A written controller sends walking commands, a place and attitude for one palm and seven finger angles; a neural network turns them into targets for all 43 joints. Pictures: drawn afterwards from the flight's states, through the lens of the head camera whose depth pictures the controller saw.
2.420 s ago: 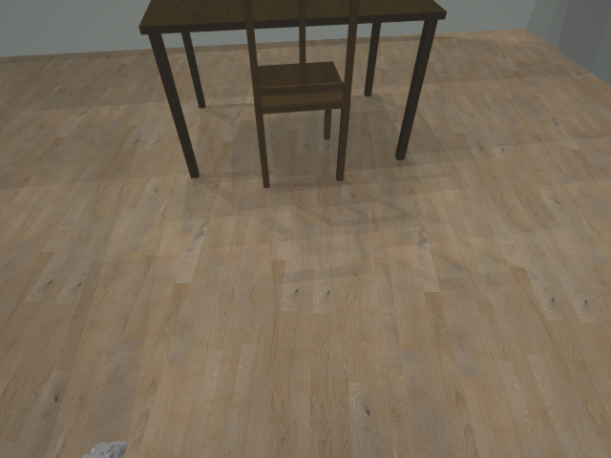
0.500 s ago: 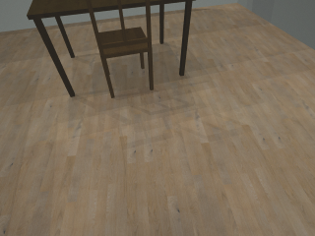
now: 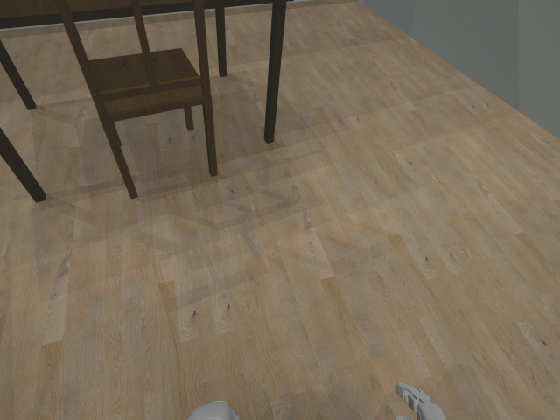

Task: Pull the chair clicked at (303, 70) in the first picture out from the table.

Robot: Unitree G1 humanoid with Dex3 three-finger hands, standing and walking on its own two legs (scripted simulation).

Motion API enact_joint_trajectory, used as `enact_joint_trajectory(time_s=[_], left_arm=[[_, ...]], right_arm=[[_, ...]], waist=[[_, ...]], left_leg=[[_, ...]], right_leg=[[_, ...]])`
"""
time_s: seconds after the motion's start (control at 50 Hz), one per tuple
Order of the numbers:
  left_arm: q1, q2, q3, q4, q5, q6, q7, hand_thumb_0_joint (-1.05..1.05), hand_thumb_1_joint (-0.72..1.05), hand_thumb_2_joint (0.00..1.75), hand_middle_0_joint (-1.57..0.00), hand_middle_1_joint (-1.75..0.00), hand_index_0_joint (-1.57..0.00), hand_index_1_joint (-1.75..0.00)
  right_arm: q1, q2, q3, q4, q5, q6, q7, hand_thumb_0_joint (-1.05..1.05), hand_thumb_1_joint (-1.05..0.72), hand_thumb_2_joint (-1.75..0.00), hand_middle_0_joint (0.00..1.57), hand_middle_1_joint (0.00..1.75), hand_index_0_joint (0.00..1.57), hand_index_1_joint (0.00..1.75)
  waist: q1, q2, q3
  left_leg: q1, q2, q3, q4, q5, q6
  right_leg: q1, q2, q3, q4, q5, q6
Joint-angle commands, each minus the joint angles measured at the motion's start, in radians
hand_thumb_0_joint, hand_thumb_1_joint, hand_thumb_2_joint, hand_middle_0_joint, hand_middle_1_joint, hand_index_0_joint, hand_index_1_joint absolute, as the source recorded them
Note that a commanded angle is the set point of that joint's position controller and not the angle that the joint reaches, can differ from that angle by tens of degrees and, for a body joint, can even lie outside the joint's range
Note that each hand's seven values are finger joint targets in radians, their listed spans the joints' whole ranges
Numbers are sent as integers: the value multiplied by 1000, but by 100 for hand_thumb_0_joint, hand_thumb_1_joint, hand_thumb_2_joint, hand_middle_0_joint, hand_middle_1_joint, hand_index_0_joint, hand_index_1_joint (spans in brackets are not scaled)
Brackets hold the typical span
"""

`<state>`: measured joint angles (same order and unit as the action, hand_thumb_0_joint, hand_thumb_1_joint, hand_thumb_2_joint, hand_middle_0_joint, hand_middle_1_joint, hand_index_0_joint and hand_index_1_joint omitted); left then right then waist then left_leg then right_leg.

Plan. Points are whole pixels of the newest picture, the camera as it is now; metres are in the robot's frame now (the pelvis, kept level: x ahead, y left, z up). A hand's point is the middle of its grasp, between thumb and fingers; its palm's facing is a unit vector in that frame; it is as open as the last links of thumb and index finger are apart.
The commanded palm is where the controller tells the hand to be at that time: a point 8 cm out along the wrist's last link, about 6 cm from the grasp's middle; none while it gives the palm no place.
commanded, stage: walk to a spot facing it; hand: left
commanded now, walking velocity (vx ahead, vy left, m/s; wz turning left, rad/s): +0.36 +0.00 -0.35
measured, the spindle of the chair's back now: (142, 34) +1.13 +0.55 -0.05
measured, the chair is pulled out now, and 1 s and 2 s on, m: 0.00 0.00 0.00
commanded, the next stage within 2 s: turn to face it in 1.28 s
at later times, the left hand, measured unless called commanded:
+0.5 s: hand (234, 277) +0.39 +0.12 -0.15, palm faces -0.31 -0.94 -0.12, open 7.4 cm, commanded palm none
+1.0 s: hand (216, 246) +0.47 +0.18 -0.18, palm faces -0.24 -0.96 -0.16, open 7.3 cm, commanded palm none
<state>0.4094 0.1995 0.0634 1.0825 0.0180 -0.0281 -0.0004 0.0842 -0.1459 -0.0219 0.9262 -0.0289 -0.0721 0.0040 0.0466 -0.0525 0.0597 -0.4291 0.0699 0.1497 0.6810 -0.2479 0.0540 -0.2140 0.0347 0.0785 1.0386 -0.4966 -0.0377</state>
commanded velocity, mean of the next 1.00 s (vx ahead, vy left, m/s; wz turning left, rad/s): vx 0.37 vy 0.00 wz -0.25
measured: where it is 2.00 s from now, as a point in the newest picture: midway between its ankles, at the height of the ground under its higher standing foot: (320, 286)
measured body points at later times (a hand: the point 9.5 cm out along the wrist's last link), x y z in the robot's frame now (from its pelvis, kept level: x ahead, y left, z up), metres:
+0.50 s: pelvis +0.21 +0.00 +0.01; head +0.25 +0.00 +0.46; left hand +0.40 +0.17 -0.14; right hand +0.02 -0.16 -0.12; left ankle +0.08 +0.09 -0.72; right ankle +0.29 -0.13 -0.70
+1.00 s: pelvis +0.44 -0.01 +0.01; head +0.46 +0.01 +0.46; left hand +0.48 +0.23 -0.16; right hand +0.44 -0.28 -0.11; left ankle +0.51 +0.07 -0.72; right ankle +0.31 -0.11 -0.66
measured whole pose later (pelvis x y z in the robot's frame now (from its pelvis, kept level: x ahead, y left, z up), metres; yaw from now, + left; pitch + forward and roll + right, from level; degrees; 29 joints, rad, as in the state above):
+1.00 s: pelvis +0.44 -0.01 +0.01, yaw -18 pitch -2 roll -1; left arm 0.36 0.21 0.07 1.12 0.02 -0.01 -0.01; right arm 0.20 -0.21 -0.05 0.99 -0.04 -0.08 0.00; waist 0.00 -0.04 0.03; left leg -0.33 0.11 0.21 0.65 -0.29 0.04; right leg -0.28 -0.02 -0.04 1.02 -0.46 -0.03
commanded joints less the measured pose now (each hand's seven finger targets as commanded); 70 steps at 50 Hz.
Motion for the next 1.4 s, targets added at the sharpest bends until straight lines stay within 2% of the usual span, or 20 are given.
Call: enact_joint_trajectory(time_s=[0.0,0.08,0.38,0.44,0.48,0.5,0.52,0.54,0.6,0.66,0.82,0.86,0.88,0.9,0.92,0.98,1.06,1.28,1.36,1.38], left_arm=[[-60,41,15,-109,15,-12,-23,0,90,90,-20,-30,-20,-30],[-17,8,18,-101,21,30,-31,0,90,90,-20,-30,-20,-30],[-446,-10,-9,-199,14,20,-39,0,90,90,-20,-30,-20,-30],[-357,7,-6,-172,14,6,-32,0,90,90,-20,-30,-20,-30],[-132,52,12,-96,19,-10,-22,0,90,90,-20,-30,-20,-30],[13,138,33,-57,19,-21,-11,0,90,90,-20,-30,-20,-30],[111,231,54,-31,5,-26,0,0,90,90,-20,-30,-20,-30],[94,254,55,-34,-15,-22,5,0,90,90,-20,-30,-20,-30],[-106,108,18,-70,-7,-29,18,0,90,90,-20,-30,-20,-30],[-149,55,14,-77,12,-46,23,0,90,90,-20,-30,-20,-30],[-90,123,16,-56,7,-37,0,0,90,90,-20,-30,-20,-30],[-101,134,22,-56,4,-32,0,0,90,90,-20,-30,-20,-30],[-95,108,16,-63,0,-31,-3,0,90,90,-20,-30,-20,-30],[-76,44,7,-83,-10,-30,-12,0,90,90,-20,-30,-20,-30],[-132,62,2,-110,-3,-34,-7,0,90,90,-20,-30,-20,-30],[-184,55,11,-85,7,-24,-23,0,90,90,-20,-30,-20,-30],[-90,8,11,-55,12,20,-26,0,90,90,-20,-30,-20,-30],[-341,-23,18,-179,11,19,-38,0,90,90,-20,-30,-20,-30],[-74,46,33,-112,18,-8,-29,0,90,90,-20,-30,-20,-30],[58,128,54,-74,23,-24,-16,0,90,90,-20,-30,-20,-30]], right_arm=[[217,-135,-40,31,0,-9,-22,0,-90,-90,20,30,20,30],[210,-116,-38,52,7,-30,-27,0,-90,-90,20,30,20,30],[509,-120,-25,192,-5,-16,-33,0,-90,-90,20,30,20,30],[502,-141,-28,200,-2,-10,-36,0,-90,-90,20,30,20,30],[464,-153,-30,191,10,-6,-31,0,-90,-90,20,30,20,30],[449,-123,-26,171,24,-8,-19,0,-90,-90,20,30,20,30],[455,-61,-18,140,34,-17,-24,0,-90,-90,20,30,20,30],[370,-83,-27,123,32,-13,-25,0,-90,-90,20,30,20,30],[303,-48,-34,114,9,18,-19,0,-90,-90,20,30,20,30],[385,-4,-34,131,2,41,-10,0,-90,-90,20,30,20,30],[170,-59,-37,50,2,17,22,0,-90,-90,20,30,20,30],[253,-95,-45,71,1,6,16,0,-90,-90,20,30,20,30],[364,-156,-56,107,-5,-2,6,0,-90,-90,20,30,20,30],[493,-274,-82,133,-22,-8,-3,0,-90,-90,20,30,20,30],[545,-292,-80,152,-19,-2,-12,0,-90,-90,20,30,20,30],[346,-174,-43,101,-8,-12,-22,0,-90,-90,20,30,20,30],[284,-125,-35,101,5,-25,-28,0,-90,-90,20,30,20,30],[395,-109,-56,152,-1,-5,-28,0,-90,-90,20,30,20,30],[339,-170,-71,120,8,4,-26,0,-90,-90,20,30,20,30],[356,-132,-60,118,22,5,-15,0,-90,-90,20,30,20,30]], waist=[[-66,135,16],[-8,156,-16],[-127,161,85],[-79,198,20],[31,170,-100],[92,67,-201],[85,-102,-311],[94,-35,-287],[-23,45,-17],[-99,-7,-15],[-50,-89,49],[-101,22,9],[-148,130,-44],[-183,386,-124],[-203,458,-130],[-111,142,25],[-37,180,28],[-95,179,91],[40,139,-94],[98,18,-209]], left_leg=[[206,326,-400,-493,-193,86],[153,255,-157,-513,-28,67],[508,269,39,-441,520,66],[549,264,93,-274,885,46],[401,221,141,12,889,-3],[147,180,145,268,579,-36],[-159,11,112,611,-284,-89],[-206,31,-37,720,-315,-66],[-172,126,-117,618,-123,-66],[-42,129,-94,403,-112,-85],[63,53,2,-10,13,-80],[245,24,26,-129,29,-77],[425,70,-56,-205,-18,-51],[572,325,-391,-343,-91,38],[585,431,-571,-464,-111,84],[360,371,-339,-471,-3,70],[281,272,-64,-504,97,26],[456,296,132,-429,406,36],[432,262,191,9,780,-15],[209,201,179,272,499,-53]], right_leg=[[-404,-128,-34,306,160,0],[-369,-152,-62,207,280,30],[-441,-109,-208,-330,304,3],[-270,-34,-273,-418,222,-43],[89,-4,-292,-512,335,-72],[382,-177,-93,-522,376,-135],[609,-473,370,-598,616,-282],[511,-490,379,-681,619,-309],[78,-374,137,-788,432,-191],[-92,-310,4,-812,409,-155],[-73,-260,5,-790,205,-116],[-94,-228,-30,-655,267,-90],[-164,-164,-81,-433,353,-57],[-333,-45,-199,-99,133,-1],[-443,-20,-128,131,-68,0],[-472,-148,-61,248,141,2],[-410,-160,-93,171,281,34],[-424,-129,-218,-322,335,21],[-7,-13,-297,-470,345,-37],[296,-141,-155,-502,521,-68]])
